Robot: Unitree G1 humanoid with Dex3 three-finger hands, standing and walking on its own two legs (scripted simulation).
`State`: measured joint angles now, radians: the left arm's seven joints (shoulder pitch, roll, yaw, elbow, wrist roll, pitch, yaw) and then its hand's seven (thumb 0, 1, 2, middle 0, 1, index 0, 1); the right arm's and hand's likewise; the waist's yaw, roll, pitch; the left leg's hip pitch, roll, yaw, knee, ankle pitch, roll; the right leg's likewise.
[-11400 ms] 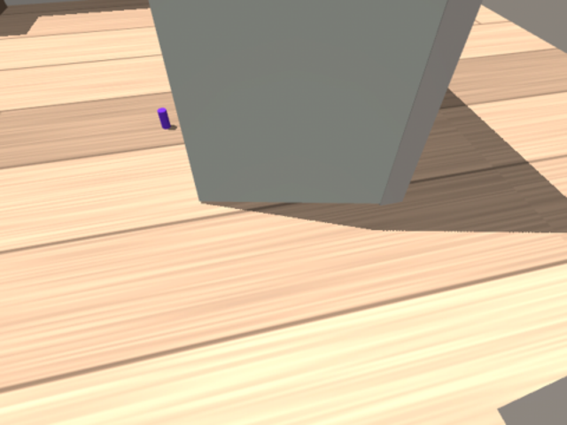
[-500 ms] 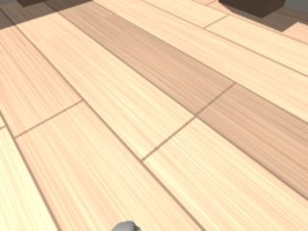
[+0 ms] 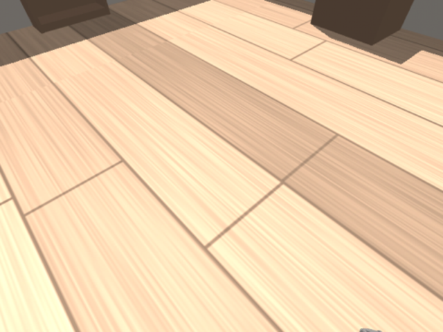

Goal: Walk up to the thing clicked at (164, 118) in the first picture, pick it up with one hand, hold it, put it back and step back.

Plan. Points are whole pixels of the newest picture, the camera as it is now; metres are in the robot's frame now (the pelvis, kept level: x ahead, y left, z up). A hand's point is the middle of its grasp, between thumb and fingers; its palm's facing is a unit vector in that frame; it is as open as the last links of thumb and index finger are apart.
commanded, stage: walk up
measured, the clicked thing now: out of the picture +0.43 -1.16 -0.71
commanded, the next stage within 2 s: stand in 0.70 s
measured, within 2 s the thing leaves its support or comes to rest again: neither
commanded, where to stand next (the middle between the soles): +0.07 -0.01 m, yaw +0 degrees
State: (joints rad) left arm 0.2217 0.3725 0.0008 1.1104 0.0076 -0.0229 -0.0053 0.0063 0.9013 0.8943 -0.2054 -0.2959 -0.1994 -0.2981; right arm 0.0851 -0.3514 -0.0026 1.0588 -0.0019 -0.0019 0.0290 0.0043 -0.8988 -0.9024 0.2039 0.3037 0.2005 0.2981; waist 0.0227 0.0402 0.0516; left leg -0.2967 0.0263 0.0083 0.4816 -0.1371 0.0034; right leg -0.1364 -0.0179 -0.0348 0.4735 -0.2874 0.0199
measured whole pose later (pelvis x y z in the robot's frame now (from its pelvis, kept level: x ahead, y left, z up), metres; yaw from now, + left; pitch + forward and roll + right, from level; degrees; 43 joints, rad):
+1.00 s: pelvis +0.03 +0.01 +0.01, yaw -1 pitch -2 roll +0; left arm 0.13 0.35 0.01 1.15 0.01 -0.01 -0.01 0.01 0.90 0.89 -0.20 -0.30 -0.20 -0.30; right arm 0.07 -0.34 -0.01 1.16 -0.01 -0.01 0.01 0.00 -0.90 -0.90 0.20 0.30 0.20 0.30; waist 0.00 0.00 0.05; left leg -0.19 0.01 0.04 0.34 -0.11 0.01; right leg -0.03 -0.04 -0.01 0.31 -0.24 0.04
